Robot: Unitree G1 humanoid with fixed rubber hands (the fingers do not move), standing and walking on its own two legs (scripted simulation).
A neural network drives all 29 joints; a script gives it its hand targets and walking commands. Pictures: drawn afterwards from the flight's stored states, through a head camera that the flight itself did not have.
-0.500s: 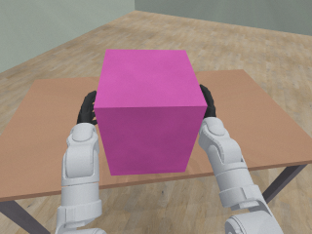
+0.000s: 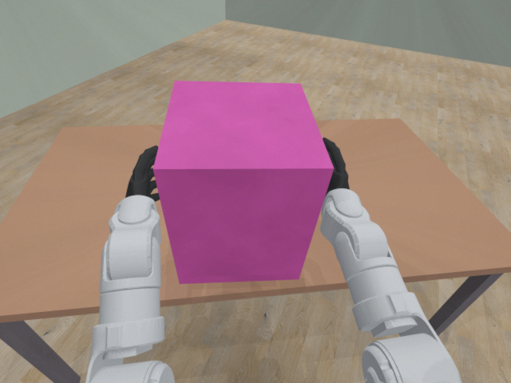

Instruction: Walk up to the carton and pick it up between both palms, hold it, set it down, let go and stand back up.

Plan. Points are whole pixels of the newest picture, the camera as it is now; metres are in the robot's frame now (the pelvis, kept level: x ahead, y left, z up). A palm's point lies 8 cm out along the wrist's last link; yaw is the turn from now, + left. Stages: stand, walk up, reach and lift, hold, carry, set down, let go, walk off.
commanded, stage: hold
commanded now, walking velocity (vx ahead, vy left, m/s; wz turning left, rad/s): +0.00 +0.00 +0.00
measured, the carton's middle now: (239, 184) +0.39 +0.01 +0.15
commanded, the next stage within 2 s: none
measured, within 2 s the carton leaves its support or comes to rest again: neither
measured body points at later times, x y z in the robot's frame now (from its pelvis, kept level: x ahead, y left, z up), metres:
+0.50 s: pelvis +0.00 +0.00 +0.00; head -0.04 +0.02 +0.45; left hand +0.36 +0.15 +0.16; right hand +0.36 -0.14 +0.17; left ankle +0.03 +0.12 -0.75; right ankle +0.02 -0.12 -0.75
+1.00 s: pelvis +0.00 -0.01 +0.00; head -0.05 +0.02 +0.45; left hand +0.36 +0.15 +0.17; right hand +0.37 -0.14 +0.18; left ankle +0.03 +0.12 -0.75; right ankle +0.01 -0.12 -0.75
